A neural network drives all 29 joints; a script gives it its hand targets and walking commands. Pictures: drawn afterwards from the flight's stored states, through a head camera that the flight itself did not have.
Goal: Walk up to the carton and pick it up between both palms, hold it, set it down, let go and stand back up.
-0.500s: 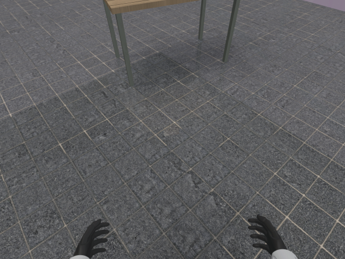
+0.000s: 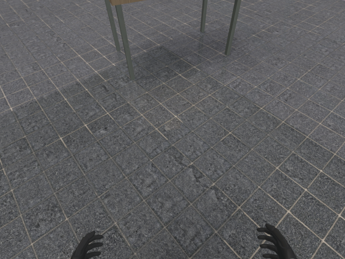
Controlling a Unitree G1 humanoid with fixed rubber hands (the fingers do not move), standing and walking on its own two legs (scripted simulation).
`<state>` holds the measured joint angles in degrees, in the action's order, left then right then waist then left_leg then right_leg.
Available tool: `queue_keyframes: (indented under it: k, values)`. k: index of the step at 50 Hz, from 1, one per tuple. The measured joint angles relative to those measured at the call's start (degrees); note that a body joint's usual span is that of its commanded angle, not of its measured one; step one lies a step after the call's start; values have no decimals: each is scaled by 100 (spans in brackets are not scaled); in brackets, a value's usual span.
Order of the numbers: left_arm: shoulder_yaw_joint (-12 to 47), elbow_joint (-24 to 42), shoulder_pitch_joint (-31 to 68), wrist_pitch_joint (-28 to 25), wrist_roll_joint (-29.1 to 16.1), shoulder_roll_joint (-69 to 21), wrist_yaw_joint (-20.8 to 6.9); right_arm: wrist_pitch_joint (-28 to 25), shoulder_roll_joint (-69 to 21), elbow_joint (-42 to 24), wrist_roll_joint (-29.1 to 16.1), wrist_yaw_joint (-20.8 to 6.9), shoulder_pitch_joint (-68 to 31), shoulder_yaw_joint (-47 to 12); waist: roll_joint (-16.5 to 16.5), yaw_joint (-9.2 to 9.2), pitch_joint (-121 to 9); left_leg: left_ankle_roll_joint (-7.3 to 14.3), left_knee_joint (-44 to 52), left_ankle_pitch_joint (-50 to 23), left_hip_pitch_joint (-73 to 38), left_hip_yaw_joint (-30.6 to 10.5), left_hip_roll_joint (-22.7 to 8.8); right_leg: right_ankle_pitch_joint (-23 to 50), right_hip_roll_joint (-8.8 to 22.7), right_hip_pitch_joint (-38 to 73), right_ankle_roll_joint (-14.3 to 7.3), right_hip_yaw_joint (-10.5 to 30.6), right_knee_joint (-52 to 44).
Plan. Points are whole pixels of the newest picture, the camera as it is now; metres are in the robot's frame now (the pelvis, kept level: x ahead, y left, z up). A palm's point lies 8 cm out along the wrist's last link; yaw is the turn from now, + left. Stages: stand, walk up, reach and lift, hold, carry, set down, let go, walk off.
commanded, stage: stand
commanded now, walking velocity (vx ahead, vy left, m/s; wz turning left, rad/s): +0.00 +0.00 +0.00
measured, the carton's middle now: out of the picture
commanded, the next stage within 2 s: walk up in 1.14 s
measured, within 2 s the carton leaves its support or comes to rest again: neither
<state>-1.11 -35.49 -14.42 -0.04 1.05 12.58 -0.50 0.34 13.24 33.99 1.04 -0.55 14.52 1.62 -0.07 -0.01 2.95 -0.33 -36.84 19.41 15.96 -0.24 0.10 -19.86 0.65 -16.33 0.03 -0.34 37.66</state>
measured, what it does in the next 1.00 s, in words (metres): stands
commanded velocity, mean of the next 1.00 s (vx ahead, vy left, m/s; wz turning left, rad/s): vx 0.00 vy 0.00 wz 0.00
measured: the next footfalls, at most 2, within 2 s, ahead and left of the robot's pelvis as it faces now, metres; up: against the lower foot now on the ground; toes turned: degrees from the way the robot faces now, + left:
none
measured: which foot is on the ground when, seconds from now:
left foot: down 0.00-1.00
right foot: down 0.00-1.00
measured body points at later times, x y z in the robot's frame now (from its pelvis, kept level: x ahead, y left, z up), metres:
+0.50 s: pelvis -0.01 +0.00 +0.00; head +0.00 -0.01 +0.45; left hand +0.12 +0.24 -0.10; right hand +0.12 -0.25 -0.10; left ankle +0.00 +0.12 -0.72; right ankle +0.00 -0.12 -0.72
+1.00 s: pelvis -0.01 +0.00 +0.01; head -0.01 +0.00 +0.45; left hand +0.09 +0.25 -0.10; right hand +0.10 -0.25 -0.10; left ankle +0.00 +0.12 -0.72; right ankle +0.00 -0.12 -0.72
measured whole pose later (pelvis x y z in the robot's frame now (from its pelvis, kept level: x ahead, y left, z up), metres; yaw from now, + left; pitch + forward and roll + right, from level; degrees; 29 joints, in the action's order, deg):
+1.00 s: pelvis -0.01 +0.00 +0.01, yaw +0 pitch -2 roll +0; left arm -0.7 -37.6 -17.0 -0.2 0.8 13.5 -0.5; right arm 0.0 13.9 37.2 0.7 -0.5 16.5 1.0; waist 0.1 0.0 2.3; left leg -0.4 -33.8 16.5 15.2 -0.6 0.0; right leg -16.9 0.7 -15.3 0.1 -0.7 34.3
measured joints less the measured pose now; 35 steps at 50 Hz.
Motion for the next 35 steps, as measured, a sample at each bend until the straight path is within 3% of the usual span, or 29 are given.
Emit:
queue_keyframes:
  k: [35]
  values:
    - [24,-105,-155,-12,-21,59,1,-27,40,238,-26,-1,145,-42,8,5,-50,-18,244,-222,-95,-27,-16,217,-3,108,-13,-33,-252]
